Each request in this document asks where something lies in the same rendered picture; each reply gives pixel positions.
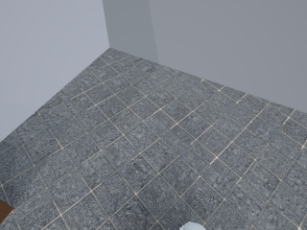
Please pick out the cabinet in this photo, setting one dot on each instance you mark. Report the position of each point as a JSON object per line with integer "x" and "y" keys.
{"x": 5, "y": 209}

